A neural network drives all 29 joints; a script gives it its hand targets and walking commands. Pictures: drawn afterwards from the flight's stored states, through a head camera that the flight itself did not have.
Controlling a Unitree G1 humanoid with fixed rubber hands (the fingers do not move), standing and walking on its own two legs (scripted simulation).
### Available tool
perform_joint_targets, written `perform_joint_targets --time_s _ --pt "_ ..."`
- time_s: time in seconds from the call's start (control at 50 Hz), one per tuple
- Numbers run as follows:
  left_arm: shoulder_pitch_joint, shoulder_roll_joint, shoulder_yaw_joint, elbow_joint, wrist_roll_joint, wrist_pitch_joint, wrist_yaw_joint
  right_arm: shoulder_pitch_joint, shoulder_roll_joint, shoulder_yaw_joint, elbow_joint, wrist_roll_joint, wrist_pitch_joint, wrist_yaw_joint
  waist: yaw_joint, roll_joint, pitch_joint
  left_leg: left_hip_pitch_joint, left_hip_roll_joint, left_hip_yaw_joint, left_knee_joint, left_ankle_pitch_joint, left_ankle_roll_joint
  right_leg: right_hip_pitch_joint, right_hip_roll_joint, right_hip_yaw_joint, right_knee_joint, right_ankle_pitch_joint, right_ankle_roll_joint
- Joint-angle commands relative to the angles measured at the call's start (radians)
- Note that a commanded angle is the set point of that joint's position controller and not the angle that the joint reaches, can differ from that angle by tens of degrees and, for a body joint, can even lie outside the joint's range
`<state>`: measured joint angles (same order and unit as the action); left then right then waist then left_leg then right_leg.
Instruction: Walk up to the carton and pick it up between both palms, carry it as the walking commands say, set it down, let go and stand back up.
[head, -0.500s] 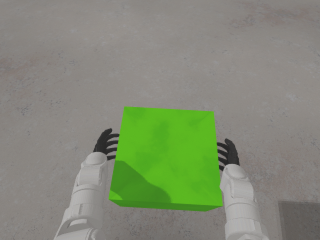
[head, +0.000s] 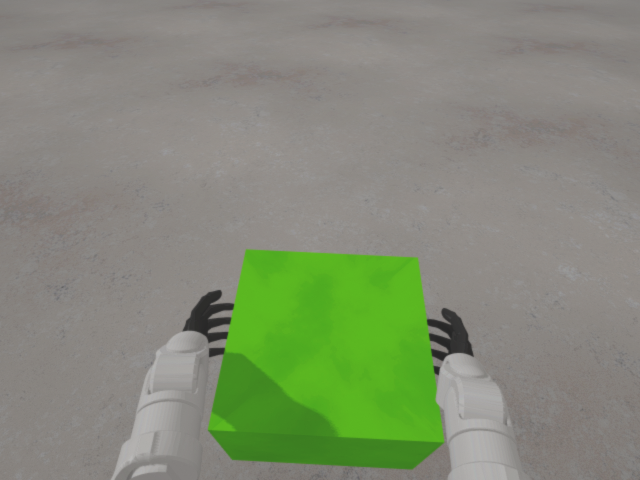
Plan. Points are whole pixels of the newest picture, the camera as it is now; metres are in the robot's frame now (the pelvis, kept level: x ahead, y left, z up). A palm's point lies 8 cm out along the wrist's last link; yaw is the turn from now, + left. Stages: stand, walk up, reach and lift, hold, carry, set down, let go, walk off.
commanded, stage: reach and lift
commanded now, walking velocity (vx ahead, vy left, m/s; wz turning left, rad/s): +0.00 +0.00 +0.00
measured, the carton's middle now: (326, 356) +0.33 +0.01 -0.04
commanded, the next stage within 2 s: hold in 1.14 s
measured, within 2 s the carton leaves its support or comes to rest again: neither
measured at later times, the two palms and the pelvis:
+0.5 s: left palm (181, 336) +0.29 +0.20 +0.06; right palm (457, 349) +0.29 -0.15 +0.06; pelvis +0.00 +0.01 +0.00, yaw -1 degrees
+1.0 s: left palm (189, 341) +0.29 +0.19 +0.06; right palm (465, 353) +0.29 -0.16 +0.05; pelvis +0.01 +0.00 +0.01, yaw +0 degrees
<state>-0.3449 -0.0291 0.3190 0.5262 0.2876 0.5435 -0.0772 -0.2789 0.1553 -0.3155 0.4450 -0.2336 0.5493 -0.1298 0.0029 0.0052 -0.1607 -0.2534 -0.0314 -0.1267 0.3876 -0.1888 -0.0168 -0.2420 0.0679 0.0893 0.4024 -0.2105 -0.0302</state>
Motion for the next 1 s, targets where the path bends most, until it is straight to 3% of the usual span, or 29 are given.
perform_joint_targets --time_s 0.0,0.04,0.14,0.16,0.2,0.22,0.26,0.32,0.34,0.36,0.4,0.44,0.48,0.5,0.52,0.6,0.64,0.66,0.7,0.72,0.78,0.82,0.84,0.86,0.88,0.9,0.94,0.96,0.98 --pt "-0.466 -0.968 -0.46 -0.014 -0.222 -0.011 -0.284 -0.522 0.873 0.527 0.017 0.193 0.01 0.408 0.011 -0.013 -0.156 0.149 -0.042 0.058 -0.047 0.177 0.041 0.119 -0.011 -0.003 -0.086 0.212 0.057" --pt "-0.463 -0.978 -0.453 -0.004 -0.212 0.011 -0.286 -0.543 0.881 0.526 0.005 0.197 0.022 0.412 0.007 0.009 -0.149 0.162 -0.037 0.053 -0.063 0.153 0.038 0.155 -0.015 0.005 -0.092 0.197 0.051" --pt "-0.481 -0.986 -0.47 -0.057 -0.233 0.043 -0.292 -0.578 0.873 0.543 -0.037 0.218 0.05 0.424 0.019 -0.005 -0.12 0.204 -0.034 0.055 -0.091 0.165 0.034 0.184 -0.01 -0.005 -0.116 0.182 0.048" --pt "-0.487 -0.994 -0.483 -0.079 -0.244 0.05 -0.293 -0.588 0.875 0.554 -0.062 0.219 0.056 0.427 0.003 -0.022 -0.132 0.234 -0.034 0.055 -0.1 0.159 0.031 0.194 -0.001 -0.007 -0.119 0.176 0.049" --pt "-0.465 -1.008 -0.494 -0.083 -0.246 0.069 -0.293 -0.597 0.873 0.557 -0.073 0.232 0.066 0.431 0.017 0.016 -0.119 0.244 -0.032 0.056 -0.107 0.154 0.026 0.198 -0.009 0.0 -0.132 0.162 0.042" --pt "-0.477 -1.003 -0.494 -0.091 -0.253 0.075 -0.291 -0.592 0.863 0.547 -0.058 0.222 0.074 0.431 0.008 -0.006 -0.107 0.26 -0.026 0.049 -0.113 0.158 0.027 0.186 -0.002 -0.01 -0.134 0.145 0.042" --pt "-0.503 -1.009 -0.505 -0.12 -0.254 0.093 -0.286 -0.601 0.859 0.551 -0.06 0.225 0.086 0.441 0.016 0.032 -0.087 0.256 -0.026 0.052 -0.12 0.121 0.021 0.2 -0.005 -0.008 -0.138 0.123 0.032" --pt "-0.504 -1.019 -0.498 -0.109 -0.259 0.113 -0.282 -0.609 0.838 0.532 -0.057 0.216 0.104 0.445 0.011 0.027 -0.034 0.246 -0.024 0.052 -0.129 0.088 0.019 0.184 -0.003 -0.016 -0.149 0.084 0.028" --pt "-0.503 -1.023 -0.505 -0.102 -0.26 0.12 -0.28 -0.619 0.838 0.526 -0.045 0.212 0.107 0.447 -0.01 0.02 -0.047 0.258 -0.016 0.047 -0.139 0.082 0.017 0.201 0.0 -0.017 -0.148 0.083 0.026" --pt "-0.513 -1.035 -0.503 -0.105 -0.255 0.125 -0.28 -0.618 0.835 0.517 -0.042 0.211 0.112 0.449 -0.004 0.047 -0.026 0.251 -0.018 0.05 -0.142 0.059 0.011 0.181 -0.002 -0.014 -0.152 0.063 0.021" --pt "-0.534 -1.04 -0.485 -0.077 -0.246 0.136 -0.276 -0.622 0.83 0.486 -0.012 0.19 0.12 0.455 -0.009 0.033 -0.012 0.242 -0.012 0.045 -0.149 0.028 0.01 0.181 0.002 -0.02 -0.152 0.041 0.018" --pt "-0.525 -1.047 -0.491 -0.089 -0.25 0.139 -0.272 -0.632 0.833 0.492 -0.015 0.198 0.123 0.46 0.005 0.055 -0.02 0.252 -0.019 0.047 -0.142 0.054 0.007 0.187 -0.001 -0.016 -0.151 0.053 0.019" --pt "-0.526 -1.046 -0.485 -0.097 -0.255 0.142 -0.271 -0.646 0.831 0.491 -0.021 0.2 0.128 0.466 0.009 0.035 -0.037 0.254 -0.016 0.046 -0.147 0.059 0.003 0.194 0.007 -0.024 -0.146 0.061 0.021" --pt "-0.53 -1.046 -0.491 -0.102 -0.253 0.14 -0.27 -0.631 0.831 0.486 -0.009 0.197 0.128 0.469 -0.003 0.042 -0.033 0.254 -0.014 0.042 -0.145 0.1 0.003 0.2 0.006 -0.02 -0.142 0.094 0.017" --pt "-0.531 -1.04 -0.496 -0.127 -0.262 0.139 -0.268 -0.644 0.836 0.502 -0.021 0.207 0.127 0.472 0.011 0.033 -0.043 0.245 -0.02 0.042 -0.14 0.119 0.004 0.209 0.005 -0.022 -0.136 0.109 0.02" --pt "-0.497 -1.028 -0.508 -0.151 -0.27 0.143 -0.263 -0.625 0.836 0.523 -0.061 0.217 0.131 0.472 0.01 -0.006 -0.095 0.317 -0.026 0.042 -0.131 0.238 0.003 0.201 0.012 -0.018 -0.142 0.182 0.029" --pt "-0.461 -1.028 -0.519 -0.162 -0.269 0.145 -0.26 -0.579 0.846 0.54 -0.075 0.221 0.134 0.467 0.012 0.01 -0.115 0.336 -0.027 0.037 -0.123 0.32 0.003 0.224 0.009 -0.006 -0.138 0.257 0.031" --pt "-0.436 -1.019 -0.52 -0.179 -0.272 0.146 -0.259 -0.563 0.843 0.547 -0.086 0.223 0.136 0.47 0.022 -0.018 -0.14 0.344 -0.032 0.038 -0.126 0.361 0.002 0.234 0.017 -0.011 -0.145 0.282 0.037" --pt "-0.415 -1.01 -0.528 -0.192 -0.269 0.148 -0.258 -0.535 0.821 0.55 -0.096 0.224 0.136 0.467 0.014 0.009 -0.128 0.352 -0.043 0.043 -0.117 0.4 0.0 0.237 0.009 -0.005 -0.148 0.324 0.037" --pt "-0.408 -1.002 -0.537 -0.207 -0.274 0.148 -0.257 -0.518 0.836 0.558 -0.101 0.222 0.14 0.465 0.01 -0.017 -0.126 0.349 -0.041 0.044 -0.123 0.398 0.001 0.238 0.015 -0.007 -0.152 0.327 0.042" --pt "-0.423 -0.997 -0.556 -0.22 -0.283 0.149 -0.26 -0.499 0.838 0.567 -0.11 0.222 0.141 0.456 0.004 0.019 -0.13 0.329 -0.05 0.049 -0.115 0.364 0.004 0.25 0.003 0.004 -0.149 0.333 0.04" --pt "-0.416 -0.999 -0.575 -0.248 -0.293 0.145 -0.264 -0.491 0.832 0.575 -0.141 0.232 0.139 0.453 0.005 0.022 -0.124 0.33 -0.049 0.049 -0.118 0.377 -0.001 0.244 0.009 -0.001 -0.153 0.334 0.043" --pt "-0.418 -0.996 -0.582 -0.251 -0.295 0.143 -0.264 -0.496 0.845 0.592 -0.146 0.236 0.139 0.45 0.002 -0.006 -0.135 0.327 -0.049 0.045 -0.121 0.378 0.001 0.255 0.012 -0.006 -0.154 0.344 0.046" --pt "-0.415 -0.991 -0.584 -0.252 -0.297 0.145 -0.263 -0.487 0.842 0.597 -0.157 0.237 0.139 0.448 -0.003 0.013 -0.127 0.324 -0.052 0.05 -0.114 0.372 0.002 0.256 0.006 0.001 -0.146 0.361 0.047" --pt "-0.396 -0.988 -0.587 -0.257 -0.301 0.145 -0.265 -0.486 0.842 0.593 -0.172 0.239 0.142 0.445 0.003 -0.015 -0.121 0.319 -0.05 0.049 -0.115 0.368 0.005 0.249 0.009 -0.001 -0.15 0.338 0.049" --pt "-0.41 -0.986 -0.581 -0.252 -0.295 0.145 -0.265 -0.51 0.839 0.591 -0.163 0.238 0.144 0.446 0.008 0.012 -0.122 0.307 -0.055 0.052 -0.122 0.319 0.004 0.254 0.006 -0.003 -0.151 0.309 0.049" --pt "-0.403 -0.971 -0.566 -0.237 -0.287 0.149 -0.264 -0.493 0.838 0.584 -0.148 0.232 0.149 0.445 0.011 -0.013 -0.084 0.29 -0.051 0.049 -0.125 0.278 0.009 0.247 0.008 -0.007 -0.151 0.271 0.048" --pt "-0.41 -0.969 -0.561 -0.225 -0.279 0.151 -0.264 -0.492 0.838 0.579 -0.142 0.227 0.149 0.446 0.001 0.007 -0.052 0.272 -0.051 0.054 -0.127 0.247 0.01 0.226 0.007 -0.005 -0.148 0.253 0.046" --pt "-0.427 -0.971 -0.555 -0.227 -0.279 0.15 -0.264 -0.512 0.828 0.573 -0.139 0.224 0.152 0.445 0.013 0.003 -0.05 0.276 -0.051 0.056 -0.124 0.22 0.012 0.219 0.003 -0.004 -0.151 0.219 0.046"
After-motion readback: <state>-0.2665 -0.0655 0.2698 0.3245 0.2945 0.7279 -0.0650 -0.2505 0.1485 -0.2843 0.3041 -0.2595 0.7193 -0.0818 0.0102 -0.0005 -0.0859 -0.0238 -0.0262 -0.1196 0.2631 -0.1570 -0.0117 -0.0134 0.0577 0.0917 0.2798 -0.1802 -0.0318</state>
